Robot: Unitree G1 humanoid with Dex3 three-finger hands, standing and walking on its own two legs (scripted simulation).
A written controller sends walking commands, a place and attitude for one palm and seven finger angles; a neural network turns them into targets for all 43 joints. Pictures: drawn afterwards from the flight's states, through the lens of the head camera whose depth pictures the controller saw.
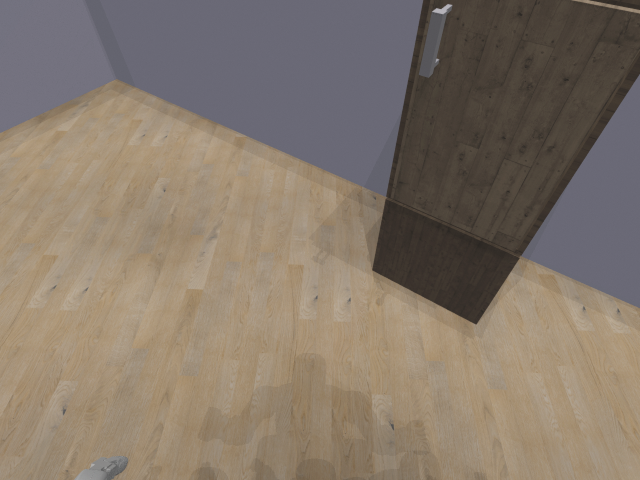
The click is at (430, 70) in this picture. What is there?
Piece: cupboard door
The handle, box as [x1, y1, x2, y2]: [419, 4, 452, 77]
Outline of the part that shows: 447,4 441,9 436,8 431,13 419,74 428,77 432,73 433,68 438,62 438,59 435,58 445,16 451,9 452,5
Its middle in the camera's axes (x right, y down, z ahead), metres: +0.24 -0.41 +0.80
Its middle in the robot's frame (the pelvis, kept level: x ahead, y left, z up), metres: +0.90 -0.19 +0.14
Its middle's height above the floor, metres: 0.91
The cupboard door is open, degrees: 0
